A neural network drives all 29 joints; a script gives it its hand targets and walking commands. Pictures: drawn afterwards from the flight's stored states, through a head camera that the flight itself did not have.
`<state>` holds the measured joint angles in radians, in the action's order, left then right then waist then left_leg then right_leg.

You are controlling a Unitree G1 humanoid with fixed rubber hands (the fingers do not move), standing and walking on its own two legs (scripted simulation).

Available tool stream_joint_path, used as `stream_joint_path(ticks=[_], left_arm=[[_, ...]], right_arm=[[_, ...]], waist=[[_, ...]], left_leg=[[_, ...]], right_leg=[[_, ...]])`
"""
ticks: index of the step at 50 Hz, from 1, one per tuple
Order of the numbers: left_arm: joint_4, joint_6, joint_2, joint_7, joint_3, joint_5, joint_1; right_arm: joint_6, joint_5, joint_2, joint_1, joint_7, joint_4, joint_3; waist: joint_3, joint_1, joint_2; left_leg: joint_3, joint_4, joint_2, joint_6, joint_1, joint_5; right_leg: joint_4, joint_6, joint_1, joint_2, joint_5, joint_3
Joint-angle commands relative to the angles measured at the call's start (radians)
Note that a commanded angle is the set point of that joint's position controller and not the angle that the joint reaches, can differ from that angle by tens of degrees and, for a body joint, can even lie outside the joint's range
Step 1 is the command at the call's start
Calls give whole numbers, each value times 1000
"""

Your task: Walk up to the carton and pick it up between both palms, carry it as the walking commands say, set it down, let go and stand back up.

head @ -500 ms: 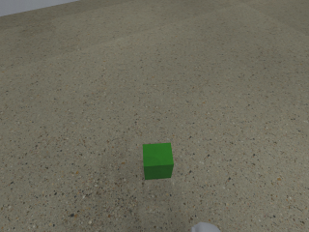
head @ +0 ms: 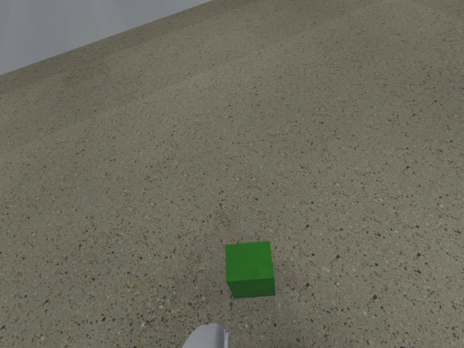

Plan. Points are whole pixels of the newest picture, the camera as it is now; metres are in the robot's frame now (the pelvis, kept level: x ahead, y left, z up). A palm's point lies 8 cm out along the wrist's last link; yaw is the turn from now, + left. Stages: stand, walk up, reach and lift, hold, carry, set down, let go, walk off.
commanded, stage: walk up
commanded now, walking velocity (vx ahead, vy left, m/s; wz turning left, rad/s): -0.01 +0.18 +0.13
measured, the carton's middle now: (251, 270) +0.47 +0.06 -0.66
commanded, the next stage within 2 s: none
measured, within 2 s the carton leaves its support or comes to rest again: neither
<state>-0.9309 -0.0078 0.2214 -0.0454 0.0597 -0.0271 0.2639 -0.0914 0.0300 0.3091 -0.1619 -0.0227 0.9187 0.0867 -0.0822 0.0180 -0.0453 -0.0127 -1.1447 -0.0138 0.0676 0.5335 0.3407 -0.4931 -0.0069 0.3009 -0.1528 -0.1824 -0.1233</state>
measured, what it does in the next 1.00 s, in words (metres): steps on the spot: left foot, then right foot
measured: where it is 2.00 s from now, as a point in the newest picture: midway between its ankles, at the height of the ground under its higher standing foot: outside the picture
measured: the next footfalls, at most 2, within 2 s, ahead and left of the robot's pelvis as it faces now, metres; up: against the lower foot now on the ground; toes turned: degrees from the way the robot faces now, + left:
left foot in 0.22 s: +0.04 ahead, +0.21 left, +0.00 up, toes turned +3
right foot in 0.72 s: -0.04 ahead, -0.06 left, +0.00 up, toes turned -5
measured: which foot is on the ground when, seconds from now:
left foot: up 0.00-0.20, down 0.22-0.72, up 0.74-1.00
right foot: down 0.00-0.22, up 0.24-0.70, down 0.72-1.00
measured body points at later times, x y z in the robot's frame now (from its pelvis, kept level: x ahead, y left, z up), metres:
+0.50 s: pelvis -0.02 +0.10 +0.00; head -0.01 +0.12 +0.45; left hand +0.02 +0.35 -0.16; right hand +0.06 -0.15 -0.13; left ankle +0.00 +0.21 -0.74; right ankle -0.05 -0.02 -0.70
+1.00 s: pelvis -0.06 +0.04 +0.01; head -0.05 +0.03 +0.46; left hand -0.07 +0.30 -0.13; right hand -0.04 -0.21 -0.15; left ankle -0.08 +0.18 -0.69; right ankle -0.08 -0.05 -0.74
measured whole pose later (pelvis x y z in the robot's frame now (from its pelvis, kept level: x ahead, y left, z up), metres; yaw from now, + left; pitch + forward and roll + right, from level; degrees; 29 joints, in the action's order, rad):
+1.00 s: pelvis -0.06 +0.04 +0.01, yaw +2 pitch +0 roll +2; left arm -1.05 -0.03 0.20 -0.01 0.04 -0.04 0.32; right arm -0.01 0.02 0.22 -0.29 -0.02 1.04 0.05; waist -0.01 0.01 -0.01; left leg 0.07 -0.79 -0.04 0.04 0.35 0.36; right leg -0.32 0.03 0.11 -0.05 -0.20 -0.12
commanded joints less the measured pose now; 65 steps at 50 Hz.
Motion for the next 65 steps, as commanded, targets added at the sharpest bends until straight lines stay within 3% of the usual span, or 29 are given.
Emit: stream_joint_path(ticks=[1, 4, 9, 10, 11, 12, 13, 15, 17, 22, 25, 31, 34, 35, 37, 39, 42, 46, 51, 54, 55, 56, 57, 58, 60, 61, 62, 63, 65], left_arm=[[52, -4, 180, -2, 38, -10, 32], [59, 3, 213, 0, 53, -19, 59], [88, 30, 224, 32, 58, -10, -24], [69, 40, 185, 36, 45, -5, 18], [56, 47, 102, 39, 15, 0, 85], [72, 55, 37, 41, -3, -11, 129], [93, 75, 71, 33, 7, 6, 60], [59, 77, 95, 44, -2, 17, 64], [22, 71, 103, 44, 1, 14, 92], [13, 68, 80, 22, -11, 16, -1], [7, 85, 122, 30, 26, 4, -52], [18, 65, 60, 43, -14, 20, -57], [-20, 37, 33, 31, -26, 19, 44], [-43, 27, 53, 27, -16, 18, 78], [-35, 15, 170, 28, 10, 0, 13], [-19, 8, 155, 28, 7, -9, -67], [-37, -7, 155, 32, 24, -9, 23], [-82, -27, 116, 31, 7, -8, 92], [-133, -28, 116, 33, 3, -12, 123], [-159, -27, 118, 33, 6, 1, 132], [-165, -27, 102, 34, 3, 5, 130], [-154, -28, 68, 34, -5, 8, 126], [-120, -29, 18, 41, -15, 10, 113], [-100, -6, 51, 41, 5, 3, 64], [-96, 9, 76, 54, 19, 0, 41], [-102, 13, 68, 55, 15, 5, 75], [-104, 19, 63, 46, 18, 16, 105], [-96, 19, 41, 44, -3, 24, 132], [-92, 30, 10, 38, -13, 27, 86]], right_arm=[[-10, -1, 6, -38, -18, -55, -7], [-8, -7, 1, 24, -30, -87, -25], [35, -16, -8, -61, -14, -75, -54], [56, -12, -2, -116, -5, -50, -47], [80, 1, 37, -152, 5, -30, -35], [96, 16, 131, -177, 12, -37, -20], [98, 1, 168, -103, 14, -68, -16], [92, -4, 75, 48, 22, -69, -45], [101, -5, 32, 62, 33, -71, -50], [119, -5, 49, -62, 56, -19, -43], [97, -11, 122, -227, 90, 27, -6], [99, 14, 63, -93, 69, 26, -19], [82, 1, 51, -73, 47, 54, -20], [80, -2, 14, -102, 41, 66, -30], [72, -7, -57, -104, 36, 40, -55], [57, -4, -13, -98, 28, 72, -37], [67, -17, 9, -162, 6, 94, -5], [90, -5, -41, -86, 3, 74, -20], [107, -13, -70, -49, 13, 65, -45], [127, -16, -82, -138, 23, 101, -51], [135, -15, -63, -208, 29, 127, -44], [143, -4, -22, -276, 38, 142, -31], [144, 10, 63, -331, 49, 139, -11], [133, 1, 127, -346, 52, 140, 3], [129, -3, 49, -240, 54, 113, -15], [134, -3, 10, -170, 55, 96, -27], [141, -10, -18, -99, 64, 83, -40], [141, -14, -45, -78, 63, 79, -48], [140, -13, -67, -136, 60, 109, -59]], waist=[[81, -5, 266], [75, 16, 302], [108, -47, 333], [121, -54, 252], [104, -37, 62], [98, -5, -162], [37, -43, -279], [15, 9, -235], [70, 19, -192], [81, -26, -137], [81, -73, -14], [123, -31, -188], [134, 16, -162], [150, 13, -59], [53, 6, 286], [-27, -27, 252], [-3, -21, 246], [-53, 14, 159], [-36, 21, 213], [27, -29, 176], [59, -55, 153], [87, -77, 80], [111, -92, -131], [17, -121, -189], [-71, -59, -50], [-82, -25, -72], [-82, 13, -122], [-12, 22, -220], [57, -17, -185]], left_leg=[[-11, 91, -21, -4, -4, -48], [12, 266, -19, -14, -48, -8], [100, 621, 17, -36, -339, -67], [77, 702, -9, -33, -432, -124], [-42, 828, -112, -30, -458, -142], [-333, 889, -357, -31, -419, -237], [-344, 988, -379, -100, -250, -221], [-155, 952, -211, -127, -229, -171], [-88, 891, -182, -152, -287, -332], [-143, 857, -257, -224, -398, -495], [-364, 829, -445, -283, -532, -550], [-145, 865, -279, -215, -321, -393], [-58, 824, -163, -162, -257, -258], [-25, 774, -108, -139, -214, -149], [37, 632, -7, -65, -129, 48], [-18, 435, -22, -63, -135, 35], [34, 137, -33, -51, 16, 46], [73, 239, -41, -28, 32, -3], [123, 512, -16, -36, -175, 52], [159, 708, -6, -43, -349, -68], [153, 751, -33, -41, -474, -118], [27, 777, -148, -55, -613, -97], [-295, 871, -388, -110, -702, -25], [-435, 981, -522, -219, -612, 11], [-283, 978, -436, -210, -464, -93], [-160, 947, -380, -188, -426, -316], [-4, 837, -317, -169, -382, -887], [121, 807, -224, -166, -369, -1042], [147, 798, -187, -163, -428, -946]], right_leg=[[192, 113, -51, -206, 240, 138], [215, 113, -65, -222, 132, 166], [188, 83, 25, -157, -20, 120], [90, 61, 54, -100, -61, 79], [-78, 26, 94, -1, -169, 6], [-273, -20, 172, 49, -364, 24], [-289, -23, 166, 67, -330, 109], [-348, -2, 107, 82, -195, 153], [-387, -11, 67, 98, -168, 145], [-304, -7, 92, 118, -266, 115], [-445, -34, 294, 98, -344, 152], [-228, -3, 36, 132, -268, 93], [120, 12, -192, 159, -32, 8], [179, 17, -281, 102, 9, 41], [343, 96, -111, -191, -179, 389], [397, 111, -16, -174, -288, 359], [414, 105, -145, -179, -541, 296], [387, 121, -181, -142, -320, 237], [336, 155, -135, -101, -146, 198], [228, 133, -127, -86, -9, 186], [161, 104, -75, -43, -34, 156], [24, 66, 48, 5, -116, 119], [-229, 9, 215, 96, -263, 31], [-397, -15, 342, 99, -353, 32], [-534, -25, 336, 46, -202, 95], [-515, -31, 297, 42, -141, 93], [-484, -48, 208, 63, -147, 83], [-439, -46, 106, 101, -144, 31], [-301, -38, 50, 126, -115, 0]])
